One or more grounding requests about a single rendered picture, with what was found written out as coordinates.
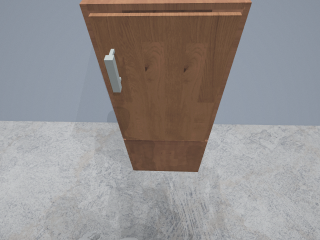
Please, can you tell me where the handle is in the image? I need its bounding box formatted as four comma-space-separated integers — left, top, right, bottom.
104, 49, 122, 93

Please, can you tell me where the cupboard door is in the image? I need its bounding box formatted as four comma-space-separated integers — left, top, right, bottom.
88, 12, 242, 141

